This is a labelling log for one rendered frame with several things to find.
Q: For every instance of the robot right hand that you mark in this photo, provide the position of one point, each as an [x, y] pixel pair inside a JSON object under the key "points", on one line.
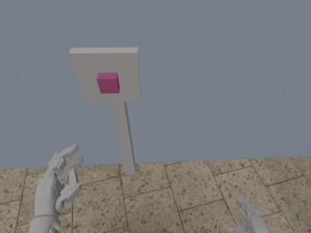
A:
{"points": [[256, 224]]}

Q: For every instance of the left robot forearm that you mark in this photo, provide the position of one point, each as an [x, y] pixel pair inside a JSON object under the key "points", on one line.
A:
{"points": [[44, 224]]}

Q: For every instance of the button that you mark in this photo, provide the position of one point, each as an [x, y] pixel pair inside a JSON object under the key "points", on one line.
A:
{"points": [[108, 83]]}

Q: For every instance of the robot left hand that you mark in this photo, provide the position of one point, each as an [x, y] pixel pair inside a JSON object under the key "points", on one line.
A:
{"points": [[47, 201]]}

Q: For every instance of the panel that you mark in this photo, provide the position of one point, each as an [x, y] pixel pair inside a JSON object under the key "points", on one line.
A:
{"points": [[88, 62]]}

